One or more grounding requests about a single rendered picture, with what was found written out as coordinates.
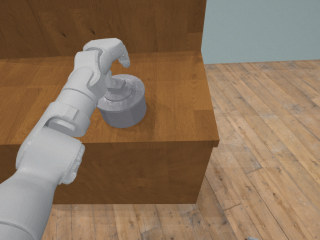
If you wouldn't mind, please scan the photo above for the robot left hand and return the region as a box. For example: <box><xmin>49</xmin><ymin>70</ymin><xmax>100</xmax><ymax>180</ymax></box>
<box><xmin>83</xmin><ymin>38</ymin><xmax>130</xmax><ymax>88</ymax></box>

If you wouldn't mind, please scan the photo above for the pot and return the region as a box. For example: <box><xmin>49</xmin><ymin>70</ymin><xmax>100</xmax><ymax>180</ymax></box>
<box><xmin>99</xmin><ymin>96</ymin><xmax>147</xmax><ymax>128</ymax></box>

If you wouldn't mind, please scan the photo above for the lid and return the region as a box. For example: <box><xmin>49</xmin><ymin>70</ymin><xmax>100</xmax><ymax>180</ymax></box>
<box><xmin>97</xmin><ymin>74</ymin><xmax>145</xmax><ymax>113</ymax></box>

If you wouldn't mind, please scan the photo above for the robot left upper arm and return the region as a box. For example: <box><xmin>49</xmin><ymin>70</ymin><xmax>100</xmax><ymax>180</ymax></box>
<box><xmin>0</xmin><ymin>126</ymin><xmax>85</xmax><ymax>240</ymax></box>

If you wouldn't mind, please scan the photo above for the knob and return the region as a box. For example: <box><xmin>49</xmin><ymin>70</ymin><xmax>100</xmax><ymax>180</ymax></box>
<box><xmin>107</xmin><ymin>78</ymin><xmax>126</xmax><ymax>93</ymax></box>

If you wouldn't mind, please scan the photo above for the table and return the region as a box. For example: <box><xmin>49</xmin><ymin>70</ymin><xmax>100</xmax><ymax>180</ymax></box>
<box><xmin>0</xmin><ymin>0</ymin><xmax>220</xmax><ymax>205</ymax></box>

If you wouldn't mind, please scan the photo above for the robot left forearm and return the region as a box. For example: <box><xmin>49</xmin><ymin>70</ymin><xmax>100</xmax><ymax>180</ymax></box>
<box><xmin>15</xmin><ymin>45</ymin><xmax>112</xmax><ymax>169</ymax></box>

